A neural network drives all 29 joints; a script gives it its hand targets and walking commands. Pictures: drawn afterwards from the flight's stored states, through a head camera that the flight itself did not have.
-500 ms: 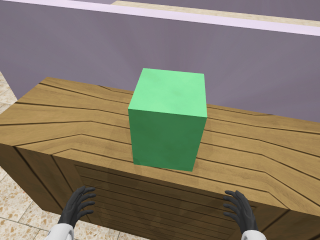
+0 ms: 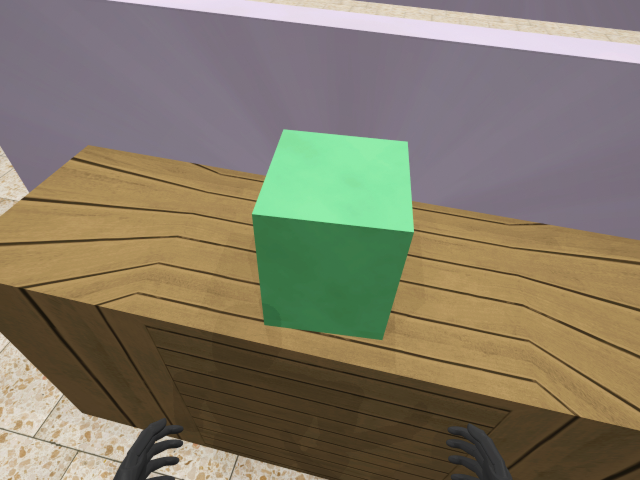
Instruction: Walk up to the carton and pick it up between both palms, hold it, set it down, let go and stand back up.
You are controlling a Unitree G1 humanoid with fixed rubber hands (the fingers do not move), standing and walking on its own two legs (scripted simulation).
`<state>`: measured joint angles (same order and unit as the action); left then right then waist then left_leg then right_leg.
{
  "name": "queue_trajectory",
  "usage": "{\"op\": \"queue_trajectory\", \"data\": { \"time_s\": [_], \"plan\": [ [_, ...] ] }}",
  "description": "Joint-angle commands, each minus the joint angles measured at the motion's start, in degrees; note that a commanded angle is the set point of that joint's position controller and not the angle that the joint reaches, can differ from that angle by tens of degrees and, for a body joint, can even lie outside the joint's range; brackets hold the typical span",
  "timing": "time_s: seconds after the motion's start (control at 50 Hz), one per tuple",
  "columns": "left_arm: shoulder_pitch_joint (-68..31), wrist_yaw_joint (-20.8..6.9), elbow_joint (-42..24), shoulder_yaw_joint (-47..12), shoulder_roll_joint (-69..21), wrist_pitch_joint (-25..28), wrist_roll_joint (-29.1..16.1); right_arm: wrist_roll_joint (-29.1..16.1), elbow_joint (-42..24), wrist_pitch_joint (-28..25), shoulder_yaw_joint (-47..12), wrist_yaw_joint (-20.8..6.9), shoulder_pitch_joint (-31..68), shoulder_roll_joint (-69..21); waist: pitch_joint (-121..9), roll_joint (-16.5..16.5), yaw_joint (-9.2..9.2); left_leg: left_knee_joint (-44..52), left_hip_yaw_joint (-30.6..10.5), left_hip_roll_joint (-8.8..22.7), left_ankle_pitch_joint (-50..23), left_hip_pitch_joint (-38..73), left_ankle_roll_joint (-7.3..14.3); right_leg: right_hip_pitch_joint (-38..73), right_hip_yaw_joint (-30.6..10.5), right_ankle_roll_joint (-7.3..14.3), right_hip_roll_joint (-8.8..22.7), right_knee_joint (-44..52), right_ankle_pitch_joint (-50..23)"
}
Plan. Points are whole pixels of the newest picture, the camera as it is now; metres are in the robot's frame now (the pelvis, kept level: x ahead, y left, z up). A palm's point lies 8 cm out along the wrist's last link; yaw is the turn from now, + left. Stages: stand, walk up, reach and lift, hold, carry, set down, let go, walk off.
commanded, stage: set down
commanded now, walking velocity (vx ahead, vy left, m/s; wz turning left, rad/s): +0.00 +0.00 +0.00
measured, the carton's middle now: (333, 236) +0.50 +0.00 +0.03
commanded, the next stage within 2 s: let go in 0.14 s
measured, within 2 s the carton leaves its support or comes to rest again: neither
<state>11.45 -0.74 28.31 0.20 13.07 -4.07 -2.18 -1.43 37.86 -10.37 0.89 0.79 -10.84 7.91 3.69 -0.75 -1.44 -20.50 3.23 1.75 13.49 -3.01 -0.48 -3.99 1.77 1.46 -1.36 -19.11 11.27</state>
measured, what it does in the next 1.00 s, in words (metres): stands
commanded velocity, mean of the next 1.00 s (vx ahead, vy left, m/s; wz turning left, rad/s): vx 0.00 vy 0.00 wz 0.00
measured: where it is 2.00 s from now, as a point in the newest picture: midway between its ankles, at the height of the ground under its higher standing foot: outside the picture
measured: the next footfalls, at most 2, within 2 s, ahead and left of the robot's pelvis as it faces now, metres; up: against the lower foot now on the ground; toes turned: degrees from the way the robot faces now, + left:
none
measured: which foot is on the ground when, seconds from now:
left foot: down 0.00-1.00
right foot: down 0.00-1.00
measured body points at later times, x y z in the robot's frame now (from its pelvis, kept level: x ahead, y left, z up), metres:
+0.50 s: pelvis -0.01 +0.00 +0.00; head -0.01 +0.01 +0.45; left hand +0.16 +0.22 -0.09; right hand +0.15 -0.23 -0.09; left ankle -0.02 +0.12 -0.75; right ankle +0.00 -0.10 -0.75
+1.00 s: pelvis -0.01 +0.00 -0.01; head -0.02 +0.00 +0.44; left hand +0.05 +0.26 -0.13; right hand +0.08 -0.24 -0.14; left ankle -0.02 +0.12 -0.75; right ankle +0.00 -0.10 -0.75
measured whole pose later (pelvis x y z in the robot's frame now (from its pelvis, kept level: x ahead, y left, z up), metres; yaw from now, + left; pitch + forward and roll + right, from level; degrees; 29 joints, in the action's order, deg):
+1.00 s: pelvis -0.01 +0.00 -0.01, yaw +5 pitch +0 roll -1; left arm 18.6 0.1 41.5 3.2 12.4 0.5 2.5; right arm 2.4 45.9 -0.5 2.6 -1.5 -18.3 11.4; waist -1.3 1.0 -1.0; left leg -29.2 -1.2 0.5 15.5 -13.8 -0.1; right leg -12.5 6.2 1.3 0.3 -26.7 14.3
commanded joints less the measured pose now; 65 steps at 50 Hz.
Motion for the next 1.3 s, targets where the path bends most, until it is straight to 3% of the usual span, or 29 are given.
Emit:
{"op": "queue_trajectory", "data": {
  "time_s": [0.0, 0.24, 0.36, 0.58, 0.6, 0.62, 0.64, 0.68, 0.72, 0.76, 0.98, 1.28],
  "plan": [
    [-4.1, 0.4, -6.4, 2.3, 5.8, 0.7, 0.8, 0.6, -5.2, -1.7, 1.6, -0.3, 3.7, 5.8, -4.8, 2.2, 0.18, 1.2, 0.5, -1.2, -17.1, 1.3, -1.4, -1.0, -1.0, 0.1, 0.6, 3.2, -7.6],
    [-5.7, 2.1, -6.9, 0.9, 5.0, -1.2, 1.4, 3.2, -1.1, -3.1, 4.2, -2.2, 5.5, 8.2, -5.3, 1.8, 1.44, 0.3, 0.5, -0.1, -12.9, -0.1, -1.1, -2.9, -0.2, 0.5, 0.3, 1.2, -6.1],
    [-4.4, 2.2, -5.3, 1.5, 5.1, -1.4, 1.7, 2.5, -0.7, -3.2, 3.0, -2.3, 4.5, 7.8, -5.4, 0.7, 1.03, 0.4, 0.8, -1.2, -12.1, -0.6, -0.8, -1.2, -1.3, 0.0, 1.0, 1.2, -8.9],
    [-5.6, 2.3, -5.4, 1.6, 4.8, -2.7, 1.9, 2.9, -2.7, -1.6, 3.1, -2.5, 4.4, 8.0, -3.7, 0.7, 0.98, 1.3, 1.2, -1.1, -8.8, -1.2, -0.3, -2.4, -1.7, 0.2, 1.3, 1.6, -5.8],
    [-4.0, 2.3, -6.8, 0.4, 2.5, -2.5, 0.5, 2.5, -6.3, -2.0, 5.0, -2.4, 3.8, 10.0, -6.5, -0.9, -1.81, -1.0, 1.6, -2.3, -8.5, -4.9, -1.4, -0.8, -1.7, -0.2, 1.3, -0.4, -4.9],
    [-4.2, 2.1, -6.1, 0.4, 3.1, -2.8, 0.6, 2.5, -6.0, -1.8, 4.5, -2.2, 3.1, 9.7, -6.0, 0.1, -0.46, -0.9, 1.7, -2.1, -7.8, -4.7, -1.3, -1.3, -1.9, 0.0, 1.3, -0.6, -5.3],
    [0.2, 1.6, -0.5, 3.9, 8.6, 1.4, 8.5, 2.9, 1.3, 4.7, 3.9, -1.7, -2.7, 10.6, -3.7, 8.2, 0.15, -1.2, -6.3, 5.3, -17.3, -14.1, 0.2, -0.9, -3.0, -1.3, 6.5, -4.3, -6.5],
    [2.6, 0.5, 0.8, 4.2, 7.8, 4.4, 7.3, 3.1, -0.9, 8.7, 3.7, -1.8, -2.7, 10.2, -5.5, 5.5, -0.53, -2.6, -7.0, 5.1, -13.2, -13.1, 0.8, -2.2, -3.7, -1.5, 6.7, -4.4, -7.3],
    [1.3, 0.2, 1.7, 3.8, 5.6, 5.4, 5.8, 2.9, -0.8, 9.1, 3.8, -2.2, -3.8, 10.4, -7.3, 1.3, 0.6, -3.5, -6.9, 4.0, -9.2, -13.9, 0.9, -2.3, -4.0, -0.4, 7.2, -4.5, -7.5],
    [1.1, 0.3, 2.8, 3.6, 4.8, 5.5, 5.0, 3.3, -0.3, 9.0, 3.7, -2.6, -3.4, 10.3, -7.4, -0.7, 0.52, -4.1, -7.0, 2.9, -5.3, -13.9, 0.7, -4.0, -4.3, 0.3, 7.8, -3.2, -5.6],
    [6.4, 1.3, 9.3, 4.7, 5.3, 6.2, 4.5, 3.7, 4.3, 8.6, 3.3, -1.7, -8.0, 10.2, -4.5, 1.3, 0.65, -2.9, -9.9, 2.6, -5.4, -15.4, 2.1, -6.1, -2.8, 0.6, 7.7, -2.1, 0.3],
    [11.8, 2.2, 18.8, 4.6, 3.6, 5.6, 3.9, 3.0, 10.9, 8.8, 2.7, 0.0, -11.4, 8.8, -1.1, 2.0, 0.51, -0.7, -11.5, 2.1, -4.6, -16.7, 2.8, -5.4, -1.3, 0.6, 7.8, -1.1, 1.2]
  ]
}}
